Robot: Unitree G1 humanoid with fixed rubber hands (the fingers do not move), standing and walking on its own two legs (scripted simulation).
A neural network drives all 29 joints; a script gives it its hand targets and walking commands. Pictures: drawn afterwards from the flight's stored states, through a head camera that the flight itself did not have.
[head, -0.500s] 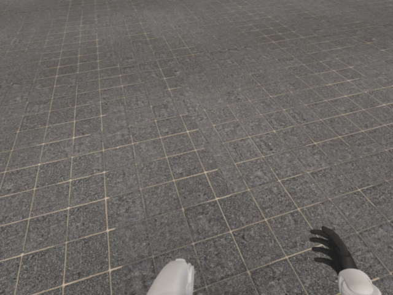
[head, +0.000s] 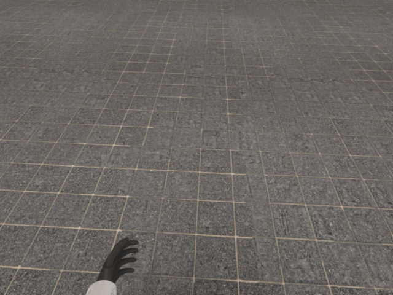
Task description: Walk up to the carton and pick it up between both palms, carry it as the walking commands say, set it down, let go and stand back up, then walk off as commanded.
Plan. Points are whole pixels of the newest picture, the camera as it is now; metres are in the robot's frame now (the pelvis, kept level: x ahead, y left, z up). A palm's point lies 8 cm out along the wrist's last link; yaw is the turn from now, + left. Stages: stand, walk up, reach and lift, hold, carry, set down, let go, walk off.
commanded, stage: walk off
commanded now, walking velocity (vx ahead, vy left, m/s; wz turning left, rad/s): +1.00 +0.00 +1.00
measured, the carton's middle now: out of the picture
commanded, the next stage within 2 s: stand in 0.86 s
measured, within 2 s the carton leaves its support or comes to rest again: neither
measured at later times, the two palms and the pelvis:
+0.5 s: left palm (32, 197) +0.41 +0.45 -0.08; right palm (217, 178) +0.49 -0.05 -0.10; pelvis +0.31 +0.17 -0.01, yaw +27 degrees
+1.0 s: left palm out of the picture +0.37 +0.56 -0.11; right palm (105, 78) +0.95 +0.39 -0.04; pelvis +0.61 +0.38 +0.00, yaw +53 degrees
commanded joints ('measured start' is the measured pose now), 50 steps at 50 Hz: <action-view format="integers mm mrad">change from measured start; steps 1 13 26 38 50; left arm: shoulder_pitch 367 -39 -248 312 30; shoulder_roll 220 293 139 269 272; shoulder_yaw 84 65 25 84 81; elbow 84 -18 -135 71 70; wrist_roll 24 -11 18 -12 27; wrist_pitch -13 -19 46 13 -10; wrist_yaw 21 -39 -3 29 -7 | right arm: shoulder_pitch -418 442 49 -77 -190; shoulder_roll -38 -265 -111 -133 19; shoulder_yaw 3 -43 -27 -48 47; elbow -278 70 -93 -117 -203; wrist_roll -114 -44 -119 -36 -67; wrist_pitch -10 -2 -67 -68 -20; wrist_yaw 49 65 -17 26 80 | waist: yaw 189 -470 -21 280 -98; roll -209 223 -161 -90 -269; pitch -28 -194 94 -464 104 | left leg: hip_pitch -684 754 121 -87 -35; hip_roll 206 153 248 20 179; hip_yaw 52 -61 -718 -218 116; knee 265 -673 -998 -174 -602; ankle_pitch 76 59 336 873 125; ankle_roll -80 49 229 -93 -103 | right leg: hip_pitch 762 -133 -397 1081 219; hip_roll -401 -36 11 -116 -263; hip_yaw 384 -238 89 159 -133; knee -523 689 438 -432 -460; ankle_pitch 207 269 -107 425 545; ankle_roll -216 10 -10 -155 -22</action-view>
